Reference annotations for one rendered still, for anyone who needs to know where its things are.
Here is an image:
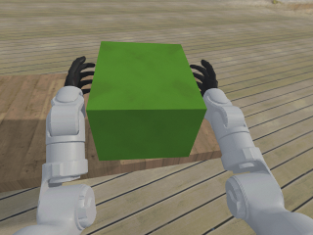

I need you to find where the carton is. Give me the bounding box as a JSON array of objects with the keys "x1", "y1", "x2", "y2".
[{"x1": 86, "y1": 41, "x2": 207, "y2": 161}]

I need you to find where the robot left forearm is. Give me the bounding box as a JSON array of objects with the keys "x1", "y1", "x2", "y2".
[{"x1": 36, "y1": 85, "x2": 88, "y2": 224}]

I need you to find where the right robot upper arm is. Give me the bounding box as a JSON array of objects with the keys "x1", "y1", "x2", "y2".
[{"x1": 225, "y1": 170, "x2": 313, "y2": 235}]

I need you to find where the table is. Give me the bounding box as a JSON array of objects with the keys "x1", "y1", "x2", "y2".
[{"x1": 0, "y1": 73, "x2": 222, "y2": 193}]

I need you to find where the right robot hand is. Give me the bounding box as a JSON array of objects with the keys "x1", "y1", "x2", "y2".
[{"x1": 190, "y1": 60, "x2": 218, "y2": 97}]

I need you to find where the left robot upper arm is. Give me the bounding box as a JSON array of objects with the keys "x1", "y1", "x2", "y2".
[{"x1": 13, "y1": 184, "x2": 97, "y2": 235}]

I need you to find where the left robot hand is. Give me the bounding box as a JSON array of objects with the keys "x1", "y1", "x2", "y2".
[{"x1": 64, "y1": 56, "x2": 96, "y2": 95}]

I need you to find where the robot right forearm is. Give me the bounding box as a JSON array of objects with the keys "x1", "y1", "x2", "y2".
[{"x1": 202, "y1": 88, "x2": 285, "y2": 205}]

